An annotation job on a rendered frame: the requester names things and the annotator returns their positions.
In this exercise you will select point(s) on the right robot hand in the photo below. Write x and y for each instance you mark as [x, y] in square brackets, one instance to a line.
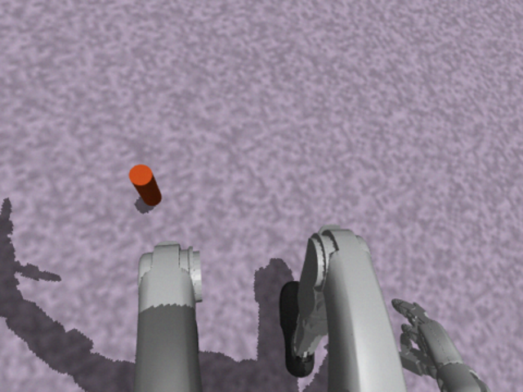
[436, 347]

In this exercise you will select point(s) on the right robot arm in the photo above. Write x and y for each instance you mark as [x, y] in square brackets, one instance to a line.
[458, 377]

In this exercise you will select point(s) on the right robot foot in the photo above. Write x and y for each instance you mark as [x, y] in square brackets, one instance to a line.
[288, 312]

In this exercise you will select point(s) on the can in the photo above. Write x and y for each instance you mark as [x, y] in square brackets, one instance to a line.
[143, 179]

